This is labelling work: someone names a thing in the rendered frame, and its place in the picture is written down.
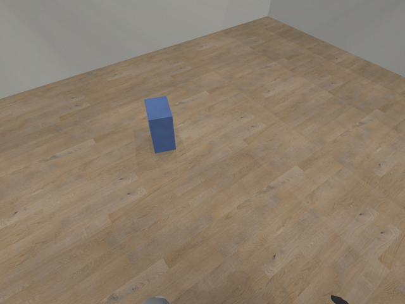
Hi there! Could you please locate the carton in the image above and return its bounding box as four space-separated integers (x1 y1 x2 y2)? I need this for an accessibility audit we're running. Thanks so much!
144 96 176 153

